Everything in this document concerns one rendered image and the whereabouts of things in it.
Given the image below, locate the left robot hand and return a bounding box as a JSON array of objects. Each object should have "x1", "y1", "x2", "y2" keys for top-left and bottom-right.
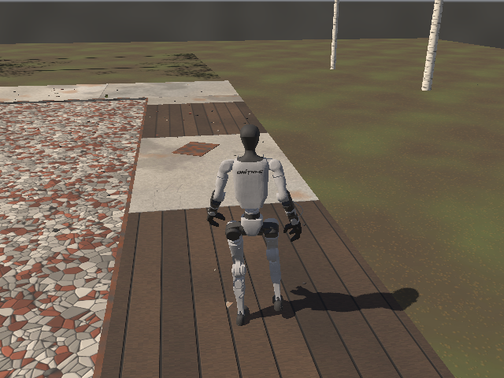
[{"x1": 207, "y1": 213, "x2": 225, "y2": 227}]

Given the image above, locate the robot right forearm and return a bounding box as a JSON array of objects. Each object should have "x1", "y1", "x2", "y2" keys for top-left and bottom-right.
[{"x1": 282, "y1": 190, "x2": 299, "y2": 225}]

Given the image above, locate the robot right shin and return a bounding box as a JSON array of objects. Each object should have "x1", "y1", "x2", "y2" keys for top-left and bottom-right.
[{"x1": 269, "y1": 248, "x2": 281, "y2": 301}]

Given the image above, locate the robot left forearm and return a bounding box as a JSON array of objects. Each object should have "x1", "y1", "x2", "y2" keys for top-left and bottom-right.
[{"x1": 208, "y1": 190, "x2": 221, "y2": 216}]

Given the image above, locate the robot right upper arm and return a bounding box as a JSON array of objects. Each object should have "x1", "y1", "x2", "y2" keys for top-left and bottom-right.
[{"x1": 266, "y1": 158, "x2": 289, "y2": 202}]

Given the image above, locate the right robot hand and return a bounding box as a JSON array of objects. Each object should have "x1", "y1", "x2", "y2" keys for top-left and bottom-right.
[{"x1": 283, "y1": 221, "x2": 302, "y2": 242}]

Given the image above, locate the robot right thigh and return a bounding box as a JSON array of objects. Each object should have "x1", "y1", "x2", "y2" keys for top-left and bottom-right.
[{"x1": 263, "y1": 218, "x2": 279, "y2": 262}]

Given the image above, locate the robot left upper arm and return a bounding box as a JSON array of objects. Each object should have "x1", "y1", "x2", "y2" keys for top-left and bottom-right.
[{"x1": 213, "y1": 159, "x2": 234, "y2": 202}]

